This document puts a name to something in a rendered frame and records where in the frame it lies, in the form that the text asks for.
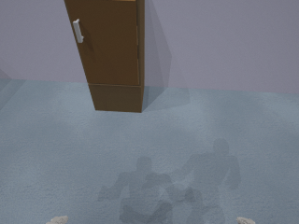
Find cupboard door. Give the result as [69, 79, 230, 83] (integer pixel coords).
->
[66, 0, 138, 86]

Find handle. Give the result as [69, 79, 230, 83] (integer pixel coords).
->
[73, 19, 84, 43]

